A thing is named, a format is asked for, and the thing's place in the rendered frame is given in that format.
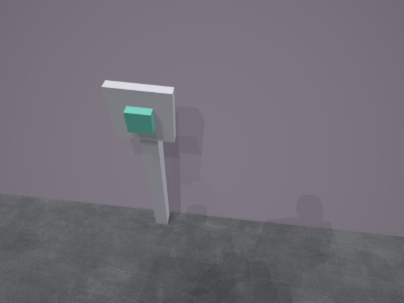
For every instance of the panel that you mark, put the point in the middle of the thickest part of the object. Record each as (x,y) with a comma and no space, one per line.
(161,99)

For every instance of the button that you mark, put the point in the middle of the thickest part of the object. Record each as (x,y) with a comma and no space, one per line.
(139,120)

